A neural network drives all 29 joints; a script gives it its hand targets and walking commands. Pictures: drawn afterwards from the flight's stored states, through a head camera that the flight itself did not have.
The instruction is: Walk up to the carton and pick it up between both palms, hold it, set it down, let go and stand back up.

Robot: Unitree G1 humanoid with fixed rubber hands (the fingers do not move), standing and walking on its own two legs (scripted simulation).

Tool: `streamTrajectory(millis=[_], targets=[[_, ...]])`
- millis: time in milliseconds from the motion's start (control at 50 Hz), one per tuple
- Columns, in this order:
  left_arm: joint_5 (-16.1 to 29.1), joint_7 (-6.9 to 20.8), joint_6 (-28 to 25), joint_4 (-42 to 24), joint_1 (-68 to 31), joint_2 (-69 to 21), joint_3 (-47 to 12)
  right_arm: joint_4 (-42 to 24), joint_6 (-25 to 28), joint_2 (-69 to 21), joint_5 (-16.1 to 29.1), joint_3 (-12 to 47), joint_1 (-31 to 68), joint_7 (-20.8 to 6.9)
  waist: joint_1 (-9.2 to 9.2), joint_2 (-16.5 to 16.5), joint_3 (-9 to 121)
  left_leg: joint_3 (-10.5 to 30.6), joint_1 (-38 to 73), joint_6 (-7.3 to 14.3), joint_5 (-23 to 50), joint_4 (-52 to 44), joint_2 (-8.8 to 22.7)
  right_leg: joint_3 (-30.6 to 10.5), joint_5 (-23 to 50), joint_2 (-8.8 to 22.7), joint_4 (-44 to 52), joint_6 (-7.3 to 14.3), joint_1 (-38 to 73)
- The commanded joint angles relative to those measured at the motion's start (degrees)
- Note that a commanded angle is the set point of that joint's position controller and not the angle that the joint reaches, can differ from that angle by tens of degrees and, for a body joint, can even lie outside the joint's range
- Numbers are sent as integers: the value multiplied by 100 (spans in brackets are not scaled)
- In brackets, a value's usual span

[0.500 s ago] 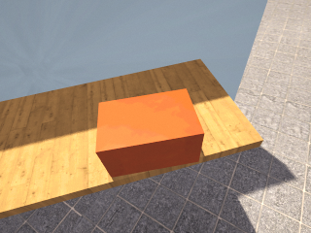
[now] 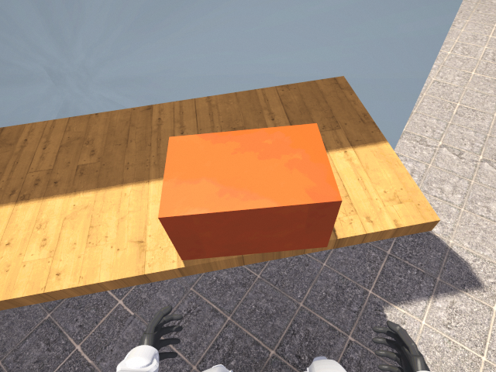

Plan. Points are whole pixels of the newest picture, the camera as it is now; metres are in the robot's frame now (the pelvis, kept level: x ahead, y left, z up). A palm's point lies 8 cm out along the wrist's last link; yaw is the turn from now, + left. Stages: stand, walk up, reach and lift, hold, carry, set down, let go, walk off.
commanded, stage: reach and lift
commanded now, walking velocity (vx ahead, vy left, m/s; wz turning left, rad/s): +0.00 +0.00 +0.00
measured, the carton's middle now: (248, 192) +0.43 +0.02 +0.01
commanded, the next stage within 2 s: none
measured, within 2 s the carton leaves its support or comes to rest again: neither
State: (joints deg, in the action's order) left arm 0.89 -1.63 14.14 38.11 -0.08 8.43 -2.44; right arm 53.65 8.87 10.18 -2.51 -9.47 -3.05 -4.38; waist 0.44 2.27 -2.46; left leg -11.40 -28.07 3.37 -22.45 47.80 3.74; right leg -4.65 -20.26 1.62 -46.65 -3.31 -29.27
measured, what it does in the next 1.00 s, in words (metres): shifts its weight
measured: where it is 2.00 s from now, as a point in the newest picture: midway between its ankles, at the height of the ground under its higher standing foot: outside the picture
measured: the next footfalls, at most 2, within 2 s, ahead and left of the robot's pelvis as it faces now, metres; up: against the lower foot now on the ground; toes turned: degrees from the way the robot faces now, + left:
none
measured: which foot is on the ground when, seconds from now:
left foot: down 0.00-1.00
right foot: down 0.00-1.00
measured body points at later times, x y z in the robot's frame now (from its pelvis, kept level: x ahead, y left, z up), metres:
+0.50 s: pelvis +0.03 -0.04 +0.04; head +0.03 -0.03 +0.49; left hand +0.18 +0.21 -0.05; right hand +0.19 -0.24 -0.05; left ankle +0.03 +0.08 -0.70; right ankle +0.04 -0.16 -0.70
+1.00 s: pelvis +0.07 -0.05 +0.04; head +0.05 -0.03 +0.49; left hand +0.20 +0.21 -0.02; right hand +0.22 -0.26 -0.01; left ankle +0.03 +0.08 -0.70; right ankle +0.04 -0.16 -0.70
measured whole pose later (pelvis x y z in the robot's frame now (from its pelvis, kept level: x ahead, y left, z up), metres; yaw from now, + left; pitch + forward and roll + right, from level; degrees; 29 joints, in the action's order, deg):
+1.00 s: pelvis +0.07 -0.05 +0.04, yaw +4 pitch -2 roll +0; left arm 11.4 2.8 -9.3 23.5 21.4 19.0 -1.7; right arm 28.0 17.0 7.1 10.9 1.3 -23.9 1.3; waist -1.8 -3.3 1.5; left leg -6.1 -6.7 -2.3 -15.1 23.8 4.6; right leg 1.6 -15.5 -0.7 -23.0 1.0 -5.8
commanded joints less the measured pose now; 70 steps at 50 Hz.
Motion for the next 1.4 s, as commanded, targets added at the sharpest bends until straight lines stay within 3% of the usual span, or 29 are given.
streamTrajectory(millis=[0, 80, 260, 420, 560, 580, 620, 680, 820, 940, 1040, 1120, 1160, 1260, 1380], targets=[[-155, 21, -309, -1249, 6, 780, 254, -605, 533, 648, 90, -159, 106, 186, 1, -369, 1823, 983, 2212, -590, 1708, -1605, 77, 549, 1179, -552, 1560, 667, 495], [-176, 48, -486, -1240, 257, 872, 309, -567, 584, 460, 71, -49, 126, 292, 28, -358, 1285, 906, 2576, -523, 2031, -1998, -154, 423, 1121, -528, 2274, 584, 831], [59, 164, -941, -1476, 103, 1209, 361, -1235, 433, 45, 261, 133, 58, 436, 19, 57, 622, 629, 2107, -401, 1266, -2498, -242, 349, 843, -344, 2497, 496, 1323], [546, 271, -1730, -1815, 537, 1628, 346, -2197, 717, 12, 441, 335, -402, 506, -70, -47, 769, 516, 2240, -396, 1701, -2472, -255, 291, 1036, -303, 2635, 449, 1446], [778, 374, -2217, -1797, 944, 1801, 437, -2656, 913, -3, 641, 584, -874, 556, -167, -108, 726, 495, 2361, -438, 2000, -2524, -297, 233, 1218, -277, 2806, 404, 1560], [754, 389, -2126, -1508, 1227, 1793, 484, -2458, 852, 81, 823, 741, -1269, 554, -192, -385, 538, 645, 2082, -479, 1897, -2568, -389, 286, 1185, -345, 2724, 362, 1816], [816, 438, -2083, -1709, 1457, 1884, 546, -2636, 873, 195, 986, 764, -1530, 601, -163, -424, 530, 588, 2100, -460, 1942, -2652, -377, 238, 1374, -331, 2767, 361, 2084], [836, 495, -2121, -2051, 1468, 1884, 564, -2956, 923, 224, 1079, 752, -1585, 650, -146, -84, 529, 551, 2085, -532, 2147, -2705, -397, 252, 1452, -348, 2802, 399, 2155], [1028, 411, -2395, -2436, 1451, 1906, 444, -3377, 996, 262, 1184, 754, -1614, 569, -198, 284, 369, 518, 2076, -667, 2273, -2694, -343, 346, 1305, -363, 2871, 449, 1967], [1080, 418, -2709, -2463, 1723, 1989, 503, -3571, 1164, 384, 1358, 846, -1766, 580, -254, -12, 538, 535, 2153, -652, 2713, -2610, -406, 277, 2068, -398, 2794, 394, 2177], [1134, 451, -2888, -2496, 1797, 1890, 504, -3506, 1307, 352, 1497, 972, -1804, 657, -229, 98, 540, 578, 2095, -667, 3104, -2660, -409, 193, 2612, -385, 2803, 382, 2520], [1195, 475, -3099, -2524, 1753, 1864, 475, -3566, 1456, 385, 1605, 960, -1614, 664, -225, 140, 429, 556, 2068, -730, 2958, -2701, -418, 191, 2415, -412, 2899, 409, 2544], [1279, 484, -3109, -2348, 1734, 1818, 449, -3520, 1384, 423, 1641, 986, -1574, 679, -207, -12, 411, 550, 1991, -647, 2836, -2768, -448, 142, 2429, -385, 2910, 349, 2678], [1308, 443, -3206, -2827, 1456, 1902, 484, -3963, 1401, 527, 1739, 987, -1252, 715, -234, -16, 632, 546, 2043, -687, 3021, -2794, -456, 146, 2799, -410, 2890, 341, 2949], [1329, 454, -3188, -2790, 1324, 1854, 421, -3983, 1184, 588, 1777, 870, -1104, 645, -147, -113, 418, 593, 2041, -663, 2791, -2978, -462, 121, 2620, -361, 3045, 340, 3105]])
